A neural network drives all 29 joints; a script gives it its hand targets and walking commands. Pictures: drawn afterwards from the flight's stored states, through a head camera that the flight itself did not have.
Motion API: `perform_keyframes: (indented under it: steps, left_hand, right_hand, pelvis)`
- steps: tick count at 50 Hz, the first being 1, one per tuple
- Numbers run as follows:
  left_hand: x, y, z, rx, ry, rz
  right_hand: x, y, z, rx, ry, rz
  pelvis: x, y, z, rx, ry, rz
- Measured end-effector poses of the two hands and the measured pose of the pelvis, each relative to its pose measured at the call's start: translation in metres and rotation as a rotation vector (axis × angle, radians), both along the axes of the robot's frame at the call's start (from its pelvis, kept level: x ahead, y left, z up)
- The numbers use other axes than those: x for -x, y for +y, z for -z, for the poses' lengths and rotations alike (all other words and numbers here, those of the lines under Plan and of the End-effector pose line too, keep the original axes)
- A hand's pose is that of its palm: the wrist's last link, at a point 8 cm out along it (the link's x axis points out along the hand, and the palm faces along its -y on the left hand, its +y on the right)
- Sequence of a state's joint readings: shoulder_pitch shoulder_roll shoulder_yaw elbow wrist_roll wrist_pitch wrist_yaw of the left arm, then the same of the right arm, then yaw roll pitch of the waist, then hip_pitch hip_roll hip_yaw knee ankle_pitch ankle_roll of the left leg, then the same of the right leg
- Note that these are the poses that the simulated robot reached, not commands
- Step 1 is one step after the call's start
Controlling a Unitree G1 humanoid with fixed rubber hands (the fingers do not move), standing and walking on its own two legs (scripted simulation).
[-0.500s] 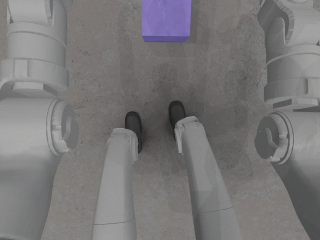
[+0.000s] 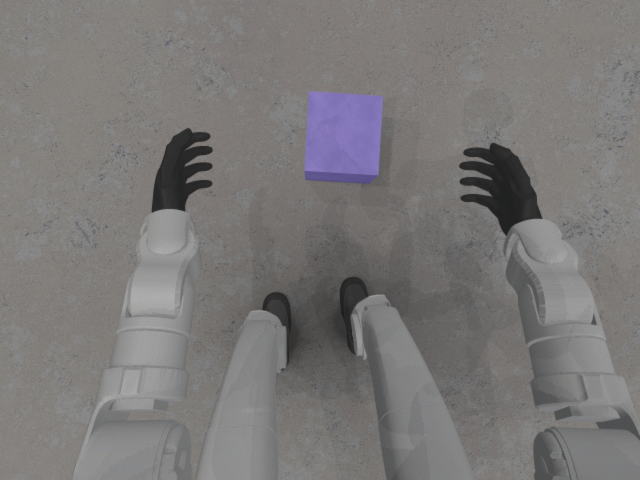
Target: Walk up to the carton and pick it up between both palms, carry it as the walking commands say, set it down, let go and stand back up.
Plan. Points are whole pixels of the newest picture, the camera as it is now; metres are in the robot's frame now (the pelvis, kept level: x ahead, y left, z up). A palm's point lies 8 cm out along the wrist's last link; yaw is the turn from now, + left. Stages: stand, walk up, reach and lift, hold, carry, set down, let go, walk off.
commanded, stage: let go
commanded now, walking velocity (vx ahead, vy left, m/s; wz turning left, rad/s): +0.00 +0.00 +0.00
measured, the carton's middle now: (341, 141) +0.57 -0.10 -0.64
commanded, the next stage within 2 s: stand in 1.00 s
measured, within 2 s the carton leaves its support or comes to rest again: neither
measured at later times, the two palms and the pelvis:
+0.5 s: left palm (34, 369) +0.26 +0.24 -0.02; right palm (552, 347) +0.23 -0.20 -0.02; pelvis +0.06 +0.03 +0.06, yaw -2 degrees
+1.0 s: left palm (38, 367) +0.26 +0.23 -0.01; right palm (584, 315) +0.26 -0.23 -0.01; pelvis +0.10 +0.01 +0.06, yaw -2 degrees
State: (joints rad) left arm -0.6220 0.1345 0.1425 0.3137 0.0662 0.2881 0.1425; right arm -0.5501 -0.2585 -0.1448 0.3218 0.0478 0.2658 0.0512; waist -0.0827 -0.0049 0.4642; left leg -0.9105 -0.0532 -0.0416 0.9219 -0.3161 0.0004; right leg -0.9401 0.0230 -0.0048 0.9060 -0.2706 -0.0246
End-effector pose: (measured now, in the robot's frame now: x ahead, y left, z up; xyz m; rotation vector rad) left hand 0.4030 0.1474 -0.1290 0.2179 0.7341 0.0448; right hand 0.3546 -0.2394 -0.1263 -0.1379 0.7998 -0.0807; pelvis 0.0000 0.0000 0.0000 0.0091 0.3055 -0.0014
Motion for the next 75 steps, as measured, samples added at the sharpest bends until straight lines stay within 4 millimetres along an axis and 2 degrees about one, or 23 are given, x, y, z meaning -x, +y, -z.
perform_keyframes:
  steps: [4, 9, 12, 18, 25, 30, 43, 51, 54, 58, 65, 70, 75]
  left_hand:
    - [0.032, 0.012, -0.024, 0.006, 0.044, -0.001]
    - [0.048, 0.030, -0.068, 0.014, -0.008, 0.007]
    - [0.060, 0.045, -0.085, 0.015, -0.006, 0.007]
    - [0.100, 0.074, -0.105, 0.018, 0.019, 0.006]
    - [0.142, 0.091, -0.112, 0.024, 0.058, -0.001]
    - [0.157, 0.095, -0.115, 0.034, 0.086, -0.001]
    - [0.147, 0.094, -0.120, 0.036, 0.063, -0.034]
    - [0.139, 0.080, -0.120, 0.034, 0.023, -0.029]
    - [0.145, 0.088, -0.113, -0.027, 0.045, -0.034]
    - [0.161, 0.112, -0.110, -0.098, 0.081, -0.085]
    - [0.177, 0.142, -0.119, -0.172, 0.101, -0.137]
    - [0.185, 0.147, -0.121, -0.179, 0.105, -0.147]
    - [0.197, 0.145, -0.113, -0.166, 0.138, -0.135]
  right_hand:
    - [0.036, 0.005, -0.032, 0.009, 0.013, 0.004]
    - [0.062, 0.009, -0.074, 0.014, -0.030, 0.011]
    - [0.079, 0.011, -0.089, 0.023, -0.019, 0.019]
    - [0.103, 0.025, -0.106, 0.009, -0.015, 0.015]
    - [0.121, 0.037, -0.110, 0.008, 0.018, -0.014]
    - [0.120, 0.037, -0.115, 0.010, 0.015, -0.020]
    - [0.094, 0.015, -0.125, 0.073, 0.019, -0.026]
    - [0.094, 0.011, -0.117, 0.101, 0.066, -0.017]
    - [0.093, 0.003, -0.114, 0.094, 0.021, 0.013]
    - [0.095, -0.017, -0.113, 0.122, -0.020, 0.029]
    - [0.108, -0.041, -0.113, 0.164, -0.012, 0.045]
    - [0.126, -0.048, -0.108, 0.187, 0.039, 0.035]
    - [0.147, -0.052, -0.103, 0.201, 0.094, 0.039]
  pelvis:
    - [-0.012, 0.004, -0.008, 0.004, 0.038, 0.007]
    - [-0.023, 0.010, -0.023, 0.008, -0.031, 0.024]
    - [-0.030, 0.014, -0.034, 0.010, -0.105, 0.033]
    - [-0.048, 0.022, -0.050, 0.019, -0.227, 0.036]
    - [-0.064, 0.027, -0.059, 0.023, -0.334, 0.032]
    - [-0.074, 0.027, -0.061, 0.026, -0.375, 0.025]
    - [-0.098, 0.016, -0.061, 0.026, -0.413, 0.021]
    - [-0.104, 0.005, -0.057, 0.023, -0.416, 0.027]
    - [-0.108, 0.003, -0.056, 0.018, -0.374, 0.010]
    - [-0.112, 0.000, -0.056, 0.018, -0.349, -0.004]
    - [-0.110, -0.001, -0.059, 0.014, -0.329, -0.010]
    - [-0.104, -0.002, -0.061, 0.011, -0.327, -0.008]
    - [-0.097, -0.002, -0.062, 0.011, -0.327, -0.007]
